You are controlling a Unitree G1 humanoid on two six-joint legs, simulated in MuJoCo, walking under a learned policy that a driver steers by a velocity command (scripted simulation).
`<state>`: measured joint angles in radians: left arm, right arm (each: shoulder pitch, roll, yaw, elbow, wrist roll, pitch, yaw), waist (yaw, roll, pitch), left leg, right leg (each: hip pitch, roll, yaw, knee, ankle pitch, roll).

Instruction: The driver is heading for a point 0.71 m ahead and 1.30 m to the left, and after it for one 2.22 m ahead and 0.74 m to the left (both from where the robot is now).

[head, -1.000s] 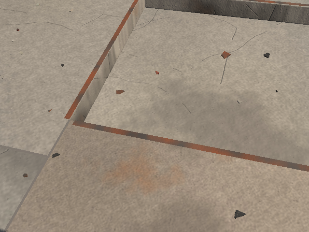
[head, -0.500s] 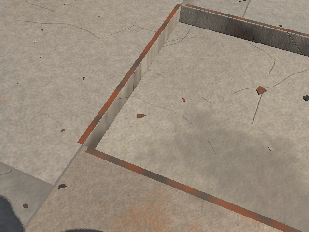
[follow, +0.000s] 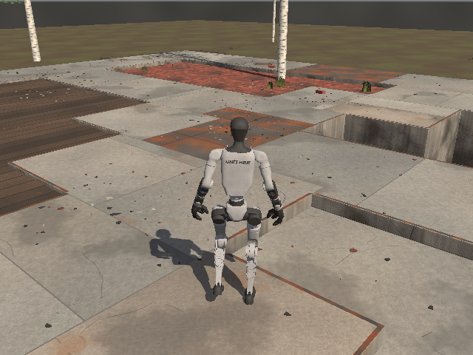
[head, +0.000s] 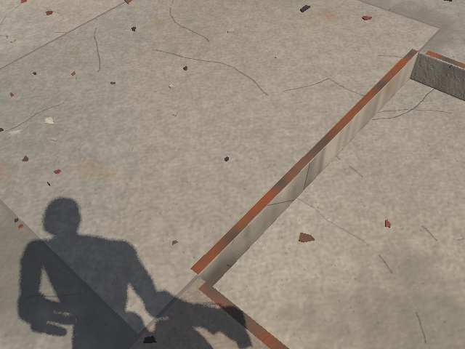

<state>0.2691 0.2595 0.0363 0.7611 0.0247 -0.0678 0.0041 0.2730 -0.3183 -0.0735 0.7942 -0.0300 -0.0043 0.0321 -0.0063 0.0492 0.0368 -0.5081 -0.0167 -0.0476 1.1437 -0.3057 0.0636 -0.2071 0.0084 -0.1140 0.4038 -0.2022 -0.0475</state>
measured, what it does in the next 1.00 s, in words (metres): walks ahead, turning left: left foot, then right foot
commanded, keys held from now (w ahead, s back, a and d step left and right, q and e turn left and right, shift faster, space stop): w+q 1.00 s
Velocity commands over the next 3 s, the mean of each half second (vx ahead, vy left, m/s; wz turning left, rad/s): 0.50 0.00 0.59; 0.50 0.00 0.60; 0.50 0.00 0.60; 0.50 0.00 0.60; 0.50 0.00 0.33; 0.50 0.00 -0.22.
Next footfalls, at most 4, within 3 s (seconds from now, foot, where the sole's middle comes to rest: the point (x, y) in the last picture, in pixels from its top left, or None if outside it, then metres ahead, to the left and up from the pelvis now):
0.32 left None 0.30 0.13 -0.78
0.82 right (222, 325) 0.56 0.09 -0.78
1.34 left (108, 288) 0.68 0.45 -0.78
1.92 right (50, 214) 0.97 0.71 -0.78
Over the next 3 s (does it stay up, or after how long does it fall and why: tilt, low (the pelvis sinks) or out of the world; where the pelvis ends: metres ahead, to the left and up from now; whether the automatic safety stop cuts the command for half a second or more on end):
stays up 0.95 1.14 -0.03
